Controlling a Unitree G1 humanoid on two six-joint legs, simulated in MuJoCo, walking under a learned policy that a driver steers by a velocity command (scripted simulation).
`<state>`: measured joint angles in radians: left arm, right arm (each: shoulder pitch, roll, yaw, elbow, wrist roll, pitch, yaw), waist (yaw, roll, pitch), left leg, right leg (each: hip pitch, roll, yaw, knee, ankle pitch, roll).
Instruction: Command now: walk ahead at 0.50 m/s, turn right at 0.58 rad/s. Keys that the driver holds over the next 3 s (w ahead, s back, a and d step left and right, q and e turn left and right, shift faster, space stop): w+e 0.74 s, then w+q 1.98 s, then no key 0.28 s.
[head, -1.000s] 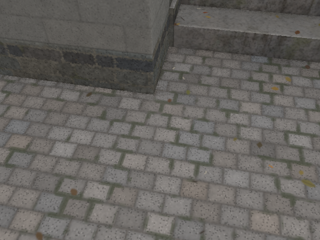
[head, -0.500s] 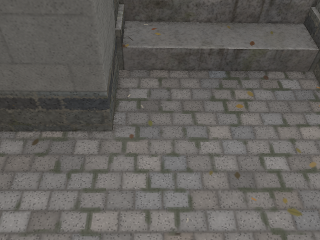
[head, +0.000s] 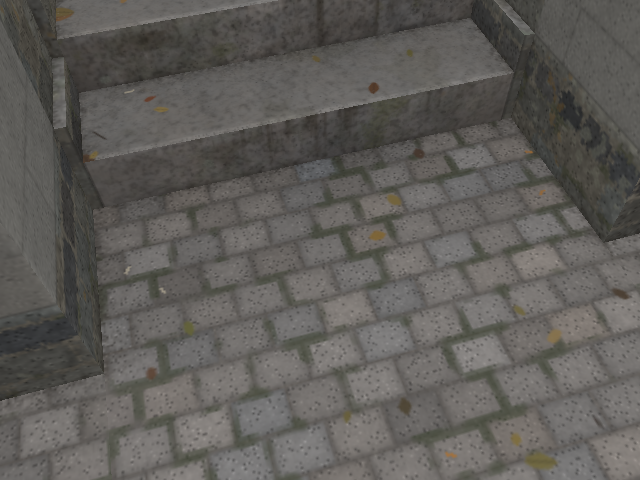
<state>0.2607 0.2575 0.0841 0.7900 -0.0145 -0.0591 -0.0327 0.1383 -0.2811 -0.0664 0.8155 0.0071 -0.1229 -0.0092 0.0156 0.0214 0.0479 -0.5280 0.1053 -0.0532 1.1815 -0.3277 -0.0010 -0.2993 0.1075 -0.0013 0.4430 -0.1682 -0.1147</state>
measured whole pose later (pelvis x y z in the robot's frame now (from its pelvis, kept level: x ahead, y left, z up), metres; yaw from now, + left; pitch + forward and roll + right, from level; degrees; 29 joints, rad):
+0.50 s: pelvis +0.28 +0.04 +0.00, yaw -18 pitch +2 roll +1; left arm 0.29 0.29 0.07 0.72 -0.03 -0.03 0.01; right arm 0.20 -0.25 -0.06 0.77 -0.01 -0.11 0.01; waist -0.01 -0.05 0.01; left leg -0.28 -0.03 0.07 0.42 -0.17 0.03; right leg -0.51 -0.02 0.08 1.20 -0.35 -0.03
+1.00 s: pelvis +0.50 -0.11 +0.00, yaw -27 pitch +2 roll +0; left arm 0.18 0.25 0.05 0.67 0.00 -0.06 -0.03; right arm 0.29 -0.30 -0.05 0.88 0.04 -0.07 0.02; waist -0.02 0.03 0.04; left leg -0.41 0.08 -0.03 1.19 -0.40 0.02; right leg -0.35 0.01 -0.08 0.52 -0.20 -0.05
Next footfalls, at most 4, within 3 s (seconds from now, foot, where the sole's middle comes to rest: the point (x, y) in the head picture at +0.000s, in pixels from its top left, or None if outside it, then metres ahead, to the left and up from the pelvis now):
0.34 left None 0.38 0.13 -0.77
0.86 right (463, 441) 0.53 -0.23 -0.77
1.42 left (401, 284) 0.92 -0.13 -0.77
1.94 right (475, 226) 1.11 -0.34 -0.77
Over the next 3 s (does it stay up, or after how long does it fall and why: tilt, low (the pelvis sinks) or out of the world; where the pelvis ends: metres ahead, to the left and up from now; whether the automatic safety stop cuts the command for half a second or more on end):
stays up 1.35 -0.02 0.06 its command is cut before an obstacle after 1.5 s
